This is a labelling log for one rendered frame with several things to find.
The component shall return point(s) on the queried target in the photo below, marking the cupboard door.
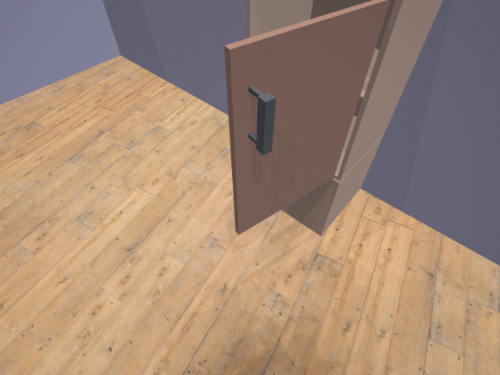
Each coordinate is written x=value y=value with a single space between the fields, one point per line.
x=316 y=70

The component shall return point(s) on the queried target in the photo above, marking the handle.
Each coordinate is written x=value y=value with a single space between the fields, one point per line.
x=265 y=120

